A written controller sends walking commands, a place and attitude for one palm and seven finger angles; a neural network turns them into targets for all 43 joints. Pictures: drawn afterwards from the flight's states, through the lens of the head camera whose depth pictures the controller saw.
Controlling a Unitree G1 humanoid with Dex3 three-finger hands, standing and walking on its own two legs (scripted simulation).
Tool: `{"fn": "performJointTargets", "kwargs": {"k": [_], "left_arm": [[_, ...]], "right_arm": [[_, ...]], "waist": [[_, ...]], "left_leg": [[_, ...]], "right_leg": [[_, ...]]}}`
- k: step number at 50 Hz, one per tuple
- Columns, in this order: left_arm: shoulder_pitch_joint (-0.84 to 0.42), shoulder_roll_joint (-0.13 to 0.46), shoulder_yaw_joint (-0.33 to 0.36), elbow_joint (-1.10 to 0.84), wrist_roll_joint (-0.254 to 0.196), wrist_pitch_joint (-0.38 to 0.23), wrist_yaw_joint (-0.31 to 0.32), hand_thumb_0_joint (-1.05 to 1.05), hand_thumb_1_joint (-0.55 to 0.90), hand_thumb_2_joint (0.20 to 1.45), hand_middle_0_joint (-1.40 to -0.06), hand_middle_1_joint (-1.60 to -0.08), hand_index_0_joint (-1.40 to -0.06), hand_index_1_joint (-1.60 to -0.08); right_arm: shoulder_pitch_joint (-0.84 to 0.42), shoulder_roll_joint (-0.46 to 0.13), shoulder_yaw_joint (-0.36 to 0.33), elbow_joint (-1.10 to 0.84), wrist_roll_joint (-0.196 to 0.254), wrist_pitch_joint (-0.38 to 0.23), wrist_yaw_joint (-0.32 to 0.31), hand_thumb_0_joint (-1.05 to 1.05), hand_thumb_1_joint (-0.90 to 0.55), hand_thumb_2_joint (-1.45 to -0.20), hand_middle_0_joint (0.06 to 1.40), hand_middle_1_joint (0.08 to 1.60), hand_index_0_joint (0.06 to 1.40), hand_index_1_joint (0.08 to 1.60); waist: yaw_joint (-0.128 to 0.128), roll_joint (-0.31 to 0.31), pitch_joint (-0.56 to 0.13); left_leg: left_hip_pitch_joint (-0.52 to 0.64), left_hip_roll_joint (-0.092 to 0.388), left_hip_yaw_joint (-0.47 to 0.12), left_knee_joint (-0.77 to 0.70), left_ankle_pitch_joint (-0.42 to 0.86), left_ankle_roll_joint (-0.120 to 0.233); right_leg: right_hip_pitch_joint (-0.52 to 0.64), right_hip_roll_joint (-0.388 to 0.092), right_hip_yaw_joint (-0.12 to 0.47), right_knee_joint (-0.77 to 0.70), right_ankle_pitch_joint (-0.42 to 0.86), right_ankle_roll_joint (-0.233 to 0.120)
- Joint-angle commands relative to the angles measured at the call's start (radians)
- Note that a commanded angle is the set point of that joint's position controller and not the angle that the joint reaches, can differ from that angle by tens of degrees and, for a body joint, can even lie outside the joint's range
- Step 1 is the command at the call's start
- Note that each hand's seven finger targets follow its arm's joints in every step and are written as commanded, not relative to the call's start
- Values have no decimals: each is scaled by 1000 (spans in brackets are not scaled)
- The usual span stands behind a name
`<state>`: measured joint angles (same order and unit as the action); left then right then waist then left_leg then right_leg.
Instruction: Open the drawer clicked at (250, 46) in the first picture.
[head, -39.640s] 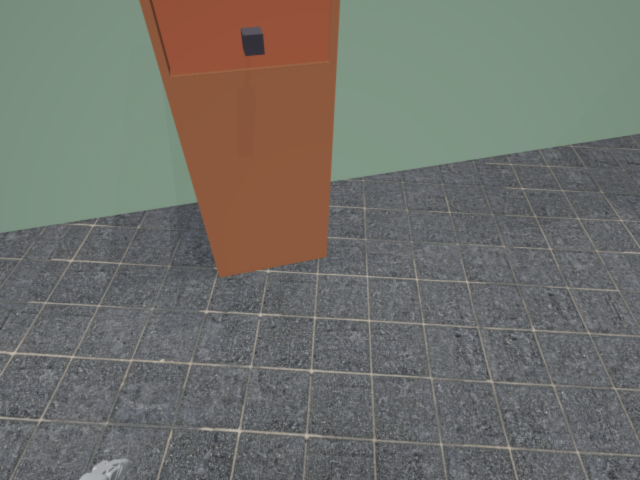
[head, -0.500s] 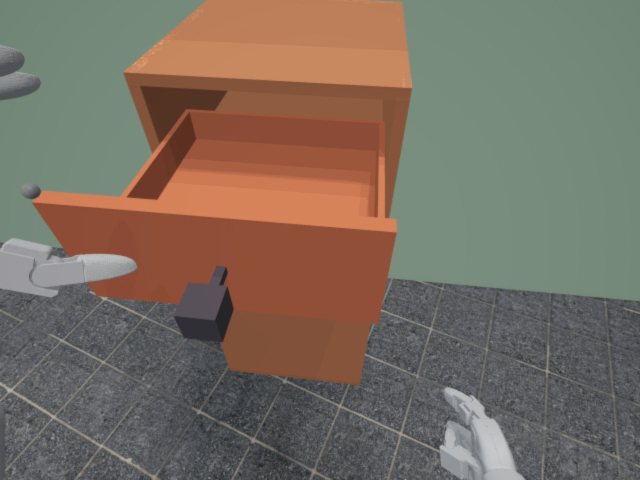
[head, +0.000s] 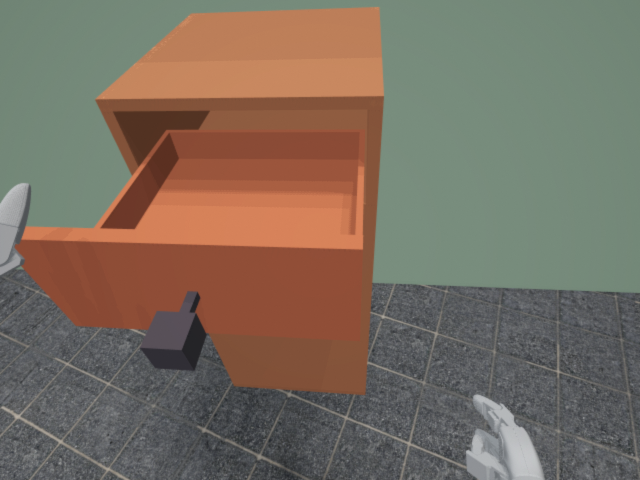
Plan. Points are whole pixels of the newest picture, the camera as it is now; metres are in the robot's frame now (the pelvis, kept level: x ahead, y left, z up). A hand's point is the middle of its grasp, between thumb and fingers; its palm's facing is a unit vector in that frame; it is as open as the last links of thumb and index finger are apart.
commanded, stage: draw the hand back to the body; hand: left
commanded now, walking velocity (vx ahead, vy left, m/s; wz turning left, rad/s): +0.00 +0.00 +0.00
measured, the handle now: (182, 324) +0.24 +0.19 +0.12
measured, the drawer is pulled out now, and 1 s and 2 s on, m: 0.28 0.28 0.28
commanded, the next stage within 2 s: step back with the hand held close in 0.26 s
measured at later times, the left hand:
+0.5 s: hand (36, 261) +0.17 +0.20 +0.30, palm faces +0.53 -0.74 -0.41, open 7.5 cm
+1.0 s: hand out of the picture +0.08 +0.27 +0.31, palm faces +0.59 -0.72 -0.38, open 7.4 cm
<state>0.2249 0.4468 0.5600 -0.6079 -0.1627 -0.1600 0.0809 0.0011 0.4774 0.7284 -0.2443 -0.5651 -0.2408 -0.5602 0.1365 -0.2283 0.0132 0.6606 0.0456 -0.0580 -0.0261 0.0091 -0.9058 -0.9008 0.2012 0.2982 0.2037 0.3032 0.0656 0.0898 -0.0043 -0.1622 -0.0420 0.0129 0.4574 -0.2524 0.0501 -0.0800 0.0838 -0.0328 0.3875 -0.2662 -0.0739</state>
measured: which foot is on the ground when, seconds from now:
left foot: down 0.00-1.00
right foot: down 0.00-0.90, up 0.92-1.00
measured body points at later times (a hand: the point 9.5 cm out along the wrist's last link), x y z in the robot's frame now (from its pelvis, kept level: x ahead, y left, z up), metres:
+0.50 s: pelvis -0.02 -0.03 +0.00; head -0.02 -0.05 +0.45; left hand +0.14 +0.24 +0.32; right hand +0.17 -0.25 -0.09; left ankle -0.01 +0.09 -0.74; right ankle -0.03 -0.07 -0.74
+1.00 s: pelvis -0.10 +0.04 -0.01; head -0.11 +0.05 +0.44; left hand +0.05 +0.31 +0.33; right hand +0.04 -0.21 -0.08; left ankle -0.02 +0.09 -0.74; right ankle -0.10 -0.09 -0.72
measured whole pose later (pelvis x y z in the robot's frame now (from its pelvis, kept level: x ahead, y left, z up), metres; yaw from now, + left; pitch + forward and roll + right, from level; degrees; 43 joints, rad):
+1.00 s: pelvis -0.10 +0.04 -0.01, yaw -1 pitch +0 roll -3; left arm 0.28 0.54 0.66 -0.77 -0.06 -0.25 0.14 0.01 0.88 0.90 -0.22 -0.31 -0.22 -0.30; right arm 0.25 -0.21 -0.01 0.61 0.01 -0.09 -0.05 0.01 -0.91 -0.90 0.20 0.30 0.20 0.30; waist -0.01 0.01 -0.03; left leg -0.39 -0.04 -0.01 0.53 -0.14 0.08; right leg -0.37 0.07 0.02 0.74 -0.40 -0.02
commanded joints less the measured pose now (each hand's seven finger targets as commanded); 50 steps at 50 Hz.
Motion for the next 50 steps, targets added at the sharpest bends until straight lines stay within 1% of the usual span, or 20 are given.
{"fn": "performJointTargets", "kwargs": {"k": [1,7,9,14,18,19,21,22,23,25,29,31,34,38,40,42,43,45,47,50], "left_arm": [[-88,188,41,-293,9,-46,16,0,830,870,-205,-345,-205,-345],[-91,222,82,-306,19,-41,39,0,900,900,-200,-300,-200,-300],[-111,215,88,-235,17,-33,39,0,900,900,-200,-300,-200,-300],[-140,188,65,-38,1,-12,26,0,900,900,-200,-300,-200,-300],[-128,187,38,-135,1,-31,15,0,900,900,-200,-300,-200,-300],[-278,350,150,-261,46,-79,22,0,900,900,-200,-300,-200,-300],[-105,244,82,-215,57,-84,18,0,900,900,-200,-300,-200,-300],[-76,255,97,-234,65,-88,21,0,900,900,-200,-300,-200,-300],[-74,276,114,-268,65,-99,24,0,900,900,-200,-300,-200,-300],[-13,288,147,-280,66,-107,37,0,900,900,-200,-300,-200,-300],[3,324,203,-306,59,-123,63,0,900,900,-200,-300,-200,-300],[24,344,241,-285,62,-121,72,0,900,900,-200,-300,-200,-300],[47,355,267,-254,58,-115,73,0,900,900,-200,-300,-200,-300],[72,359,271,-191,55,-102,71,0,900,900,-200,-300,-200,-300],[74,350,251,-196,58,-98,75,0,900,900,-200,-300,-200,-300],[67,350,239,-236,63,-106,79,0,900,900,-200,-300,-200,-300],[49,370,249,-285,67,-114,83,0,900,900,-200,-300,-200,-300],[-3,343,236,-336,84,-132,86,0,900,900,-200,-300,-200,-300],[-86,330,221,-335,103,-133,84,0,900,900,-200,-300,-200,-300],[-124,302,181,-289,110,-118,78,0,900,900,-200,-300,-200,-300]], "right_arm": [[-136,-103,-30,-179,-10,-68,-12,0,-900,-900,200,300,200,300],[-130,-86,-23,-164,-17,-83,-23,0,-900,-900,200,300,200,300],[-126,-81,-24,-148,-15,-77,-23,0,-900,-900,200,300,200,300],[-138,-86,-26,-144,-3,-56,-23,0,-900,-900,200,300,200,300],[-156,-93,-31,-155,-4,-62,-17,0,-900,-900,200,300,200,300],[-106,-131,-36,-209,5,-56,-9,0,-900,-900,200,300,200,300],[-112,-110,-39,-200,-3,-39,-9,0,-900,-900,200,300,200,300],[-104,-108,-38,-207,-1,-33,-5,0,-900,-900,200,300,200,300],[-101,-113,-41,-212,2,-34,-6,0,-900,-900,200,300,200,300],[-75,-99,-43,-216,8,-35,-6,0,-900,-900,200,300,200,300],[-45,-100,-48,-204,6,-39,-18,0,-900,-900,200,300,200,300],[-31,-114,-63,-210,9,-35,-22,0,-900,-900,200,300,200,300],[-21,-112,-68,-214,12,-21,-22,0,-900,-900,200,300,200,300],[-13,-117,-76,-208,17,-22,-19,0,-900,-900,200,300,200,300],[-9,-110,-69,-210,18,-34,-22,0,-900,-900,200,300,200,300],[-17,-123,-65,-213,9,-47,-27,0,-900,-900,200,300,200,300],[-38,-142,-67,-215,-3,-50,-33,0,-900,-900,200,300,200,300],[-31,-126,-55,-230,-26,-66,-35,0,-900,-900,200,300,200,300],[-1,-112,-59,-213,-52,-85,-33,0,-900,-900,200,300,200,300],[12,-106,-63,-188,-50,-101,-24,0,-900,-900,200,300,200,300]], "waist": [[1,-11,-175],[-1,-26,-145],[-9,-6,-81],[-15,-72,20],[3,-8,-57],[-38,-41,-44],[-38,-150,-83],[-37,-179,-98],[-36,-122,-116],[-40,-104,-151],[-68,-4,-192],[-72,-24,-238],[-82,-90,-269],[-82,-145,-198],[-79,-160,-144],[-76,-90,-98],[-64,44,-84],[-59,161,-99],[-69,137,-82],[-67,49,-119]], "left_leg": [[123,70,-52,-18,308,-21],[105,62,-46,-2,289,-24],[89,63,-44,-11,254,-28],[57,67,-47,-33,158,-18],[77,62,-44,-27,162,-11],[48,88,-94,42,149,10],[19,73,-87,123,117,8],[-43,69,-81,158,62,4],[-83,60,-78,191,18,-1],[-148,73,-91,206,-30,-10],[-76,110,-97,64,157,-25],[-44,137,-107,90,401,-18],[-76,138,-103,134,426,-31],[-164,103,-97,180,36,-43],[-150,107,-104,148,-18,-35],[-129,133,-145,30,50,-16],[-152,179,-213,-66,85,0],[-349,293,-359,-226,19,40],[-430,327,-402,-294,-161,75],[-269,294,-346,-216,-49,79]], "right_leg": [[-21,-99,45,-40,357,37],[-33,-104,70,-52,395,37],[-59,-105,73,-69,359,35],[-93,-107,70,-112,227,45],[-46,-120,77,-99,240,45],[-188,-190,230,-133,308,79],[-152,-234,230,-127,441,90],[-115,-256,229,-113,499,91],[-97,-283,244,-96,564,74],[-51,-308,243,-56,565,50],[-60,-271,191,21,541,46],[-38,-215,153,61,623,93],[16,-226,148,86,756,75],[-51,-294,200,13,588,16],[-156,-293,200,-28,332,8],[-246,-231,163,-29,91,30],[-243,-165,117,29,24,44],[-108,-61,59,277,-92,57],[-115,-48,90,474,-186,57],[-192,-54,83,439,-196,62]]}}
